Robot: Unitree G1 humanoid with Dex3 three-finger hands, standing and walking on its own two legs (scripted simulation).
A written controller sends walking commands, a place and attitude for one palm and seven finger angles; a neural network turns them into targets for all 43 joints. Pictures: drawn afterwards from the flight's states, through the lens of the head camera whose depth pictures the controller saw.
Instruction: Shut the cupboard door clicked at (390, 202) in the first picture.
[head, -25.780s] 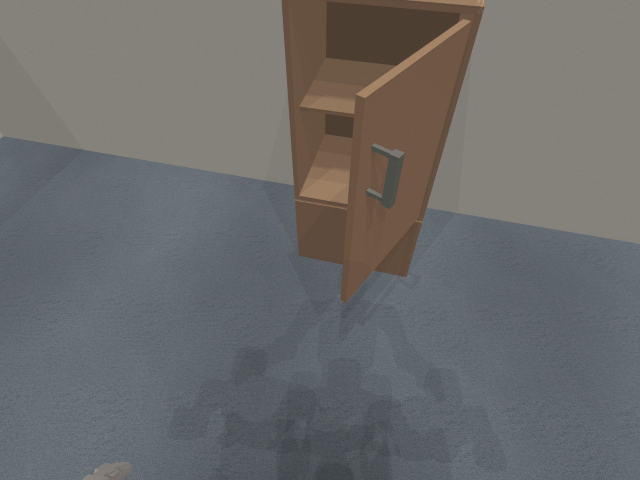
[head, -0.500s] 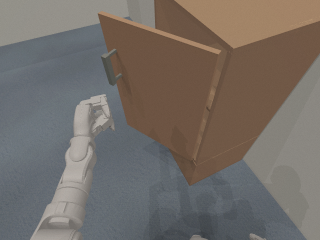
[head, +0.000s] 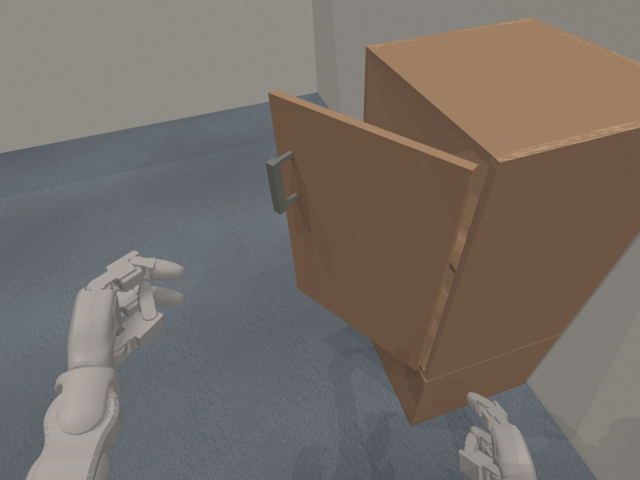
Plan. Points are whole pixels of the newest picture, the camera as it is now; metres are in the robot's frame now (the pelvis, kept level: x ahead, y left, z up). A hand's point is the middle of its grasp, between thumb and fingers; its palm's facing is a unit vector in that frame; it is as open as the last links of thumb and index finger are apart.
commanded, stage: draw the hand back to the body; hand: left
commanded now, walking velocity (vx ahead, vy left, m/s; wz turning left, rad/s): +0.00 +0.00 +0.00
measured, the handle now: (283, 182) +0.66 +0.16 -0.01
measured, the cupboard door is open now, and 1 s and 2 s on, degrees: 31 31 31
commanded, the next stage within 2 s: step back with the hand held close in 0.64 s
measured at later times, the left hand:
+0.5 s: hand (55, 353) +0.18 +0.27 +0.15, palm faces +0.49 -0.77 -0.41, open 7.2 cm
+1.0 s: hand (61, 349) +0.19 +0.28 +0.14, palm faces +0.38 -0.78 -0.49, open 7.4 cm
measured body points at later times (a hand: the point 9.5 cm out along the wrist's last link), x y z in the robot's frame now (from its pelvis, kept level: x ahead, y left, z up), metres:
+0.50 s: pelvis -0.01 +0.01 +0.00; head -0.02 -0.02 +0.45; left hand +0.15 +0.31 +0.17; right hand +0.17 -0.22 -0.09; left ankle -0.04 +0.12 -0.74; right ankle +0.02 -0.12 -0.74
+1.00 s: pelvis -0.02 +0.02 -0.01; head +0.00 +0.00 +0.44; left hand +0.17 +0.32 +0.17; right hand +0.15 -0.23 -0.09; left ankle -0.04 +0.12 -0.74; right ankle +0.02 -0.12 -0.74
